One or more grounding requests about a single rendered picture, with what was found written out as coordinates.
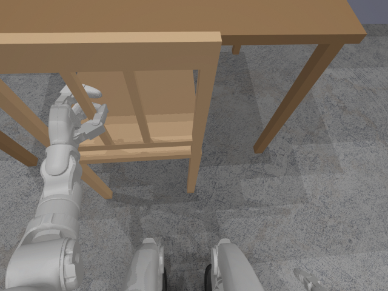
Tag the table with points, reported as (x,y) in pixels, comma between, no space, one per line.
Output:
(328,23)

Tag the robot right shin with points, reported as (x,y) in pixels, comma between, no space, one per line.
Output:
(217,284)

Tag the chair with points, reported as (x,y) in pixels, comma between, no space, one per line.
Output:
(146,80)

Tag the right robot hand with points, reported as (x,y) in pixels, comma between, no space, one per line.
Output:
(310,281)

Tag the left robot forearm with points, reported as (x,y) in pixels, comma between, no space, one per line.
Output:
(60,203)

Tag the right robot thigh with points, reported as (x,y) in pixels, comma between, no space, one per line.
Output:
(237,274)

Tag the left robot hand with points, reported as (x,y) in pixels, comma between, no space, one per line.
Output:
(63,119)

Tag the robot left upper arm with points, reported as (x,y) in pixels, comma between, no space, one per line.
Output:
(53,265)

